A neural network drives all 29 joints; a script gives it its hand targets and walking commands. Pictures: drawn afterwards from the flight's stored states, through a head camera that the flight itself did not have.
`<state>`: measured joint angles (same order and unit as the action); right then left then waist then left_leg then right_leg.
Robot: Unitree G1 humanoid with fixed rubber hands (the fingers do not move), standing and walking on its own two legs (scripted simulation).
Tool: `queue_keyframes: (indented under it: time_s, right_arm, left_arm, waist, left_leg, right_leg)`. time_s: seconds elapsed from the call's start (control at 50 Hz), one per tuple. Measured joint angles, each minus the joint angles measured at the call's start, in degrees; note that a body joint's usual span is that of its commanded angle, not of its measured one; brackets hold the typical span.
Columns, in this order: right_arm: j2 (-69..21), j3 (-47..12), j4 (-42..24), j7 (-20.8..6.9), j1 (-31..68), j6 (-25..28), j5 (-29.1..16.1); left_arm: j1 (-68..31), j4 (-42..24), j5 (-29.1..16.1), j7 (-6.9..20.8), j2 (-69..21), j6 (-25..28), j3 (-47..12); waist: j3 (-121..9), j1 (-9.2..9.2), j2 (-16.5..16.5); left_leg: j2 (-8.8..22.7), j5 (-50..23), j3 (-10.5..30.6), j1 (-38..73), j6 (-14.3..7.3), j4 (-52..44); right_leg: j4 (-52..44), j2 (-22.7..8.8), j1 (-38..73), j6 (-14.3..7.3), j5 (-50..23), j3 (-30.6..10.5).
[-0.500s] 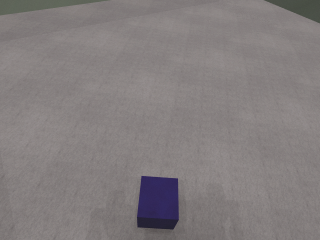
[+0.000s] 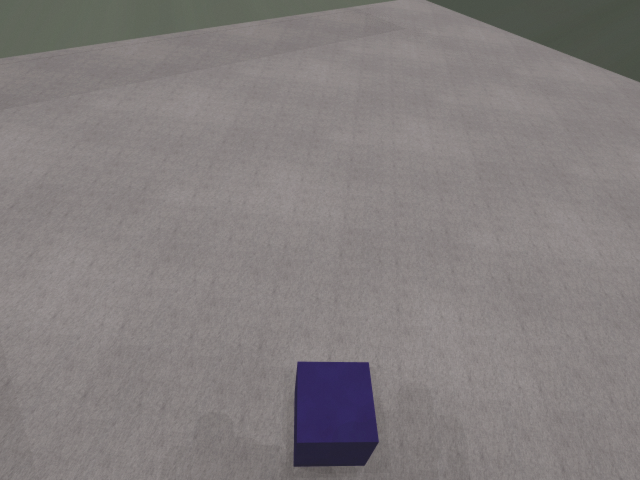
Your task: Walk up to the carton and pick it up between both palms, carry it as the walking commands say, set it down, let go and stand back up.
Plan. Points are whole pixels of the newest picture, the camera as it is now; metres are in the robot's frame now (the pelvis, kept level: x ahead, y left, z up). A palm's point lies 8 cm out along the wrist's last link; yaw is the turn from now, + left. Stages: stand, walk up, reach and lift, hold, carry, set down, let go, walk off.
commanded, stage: walk up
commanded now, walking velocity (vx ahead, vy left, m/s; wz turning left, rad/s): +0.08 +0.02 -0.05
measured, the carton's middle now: (331, 414) +0.46 -0.08 -0.69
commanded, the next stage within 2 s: none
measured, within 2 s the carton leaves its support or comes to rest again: neither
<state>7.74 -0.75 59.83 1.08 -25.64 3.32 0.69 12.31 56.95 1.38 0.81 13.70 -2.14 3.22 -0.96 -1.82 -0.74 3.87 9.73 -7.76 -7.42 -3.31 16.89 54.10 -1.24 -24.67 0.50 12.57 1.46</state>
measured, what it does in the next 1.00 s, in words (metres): steps on the spot: right foot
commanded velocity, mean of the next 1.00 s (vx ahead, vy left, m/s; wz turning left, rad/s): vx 0.02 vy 0.01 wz -0.02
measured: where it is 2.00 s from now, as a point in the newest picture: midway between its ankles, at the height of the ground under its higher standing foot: outside the picture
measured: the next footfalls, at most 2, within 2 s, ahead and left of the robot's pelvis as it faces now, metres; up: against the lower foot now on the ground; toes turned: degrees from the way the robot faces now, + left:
right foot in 0.22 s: +0.04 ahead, -0.14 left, +0.00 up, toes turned -5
right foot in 1.86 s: +0.12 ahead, -0.28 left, +0.00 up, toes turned -6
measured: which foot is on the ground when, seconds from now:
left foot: down 0.00-1.00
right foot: up 0.00-0.20, down 0.22-1.00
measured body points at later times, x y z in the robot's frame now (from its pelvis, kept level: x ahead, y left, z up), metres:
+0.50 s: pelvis +0.03 -0.01 -0.01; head +0.03 -0.02 +0.44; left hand +0.04 +0.20 -0.17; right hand -0.01 -0.22 -0.18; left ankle +0.00 +0.06 -0.76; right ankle +0.00 -0.13 -0.76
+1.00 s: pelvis +0.02 -0.04 -0.01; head +0.02 -0.05 +0.44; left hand -0.01 +0.16 -0.17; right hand -0.04 -0.24 -0.18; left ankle +0.00 +0.06 -0.76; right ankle +0.00 -0.13 -0.76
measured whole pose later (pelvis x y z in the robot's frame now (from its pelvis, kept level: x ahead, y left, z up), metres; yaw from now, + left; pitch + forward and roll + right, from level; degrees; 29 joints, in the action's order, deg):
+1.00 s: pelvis +0.02 -0.04 -0.01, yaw +0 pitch -1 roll +1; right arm 6.1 -0.2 68.2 2.3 -20.9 0.6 0.4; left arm 20.1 64.9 0.3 -2.5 5.3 1.9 -0.9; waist 0.8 -0.3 1.0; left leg 1.4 12.6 -8.7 -5.8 -0.6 19.7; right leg 21.4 -0.2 -7.0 -1.9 13.4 5.2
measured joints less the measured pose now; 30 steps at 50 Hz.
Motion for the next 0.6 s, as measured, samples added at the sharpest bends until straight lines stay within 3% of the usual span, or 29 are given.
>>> queue_keyframes:
  time_s: [0.14, 0.22, 0.24, 0.38, 0.6]
  right_arm:
    - [-2.69, -0.64, 2.46, 0.17, -0.62, -0.14, 0.36]
    - [-2.79, -0.31, 3.64, 0.53, -0.21, -0.56, -0.21]
    - [-2.58, -0.25, 3.91, 0.56, 0.17, -0.69, -0.47]
    - [-1.40, 0.09, 5.11, 0.68, 3.40, -1.68, -0.38]
    - [-0.09, 0.90, 6.34, 0.95, 6.58, -2.52, -0.29]
  left_arm:
    - [0.11, 2.39, -1.00, -1.39, -2.96, -0.01, -2.05]
    - [-0.14, 3.19, -1.55, -2.56, -4.21, 1.39, -2.85]
    - [-0.06, 3.53, -1.45, -2.86, -4.44, 1.88, -2.94]
    - [1.26, 5.23, -1.50, -3.31, -5.48, 3.04, -3.90]
    - [5.56, 7.98, -1.38, -3.44, -6.75, 3.65, -4.15]
  waist:
    - [2.19, -0.69, -1.14]
    - [2.69, -0.10, -1.50]
    - [2.75, 0.00, -1.10]
    - [2.05, 0.41, 1.16]
    - [1.79, 1.64, 1.27]
  left_leg:
    - [-2.34, 2.97, -1.36, -0.63, -0.87, 3.51]
    - [-4.03, 5.10, -2.50, -1.32, -0.63, 6.34]
    - [-4.15, 5.67, -2.64, -1.42, -0.49, 7.04]
    - [-4.51, 4.89, -1.95, 0.94, 0.08, 4.51]
    - [-3.98, 4.26, -1.48, 2.05, 1.09, 3.43]
  right_leg:
    - [-16.99, -0.27, 7.83, 0.04, 4.78, 1.70]
    - [-28.91, -0.73, 14.01, -0.64, -1.95, 1.99]
    - [-30.28, -0.91, 14.98, -0.12, -0.54, 1.93]
    - [-31.21, -1.08, 16.96, 0.33, 1.85, 2.66]
    - [-31.56, -0.47, 17.84, -0.70, 1.93, 3.15]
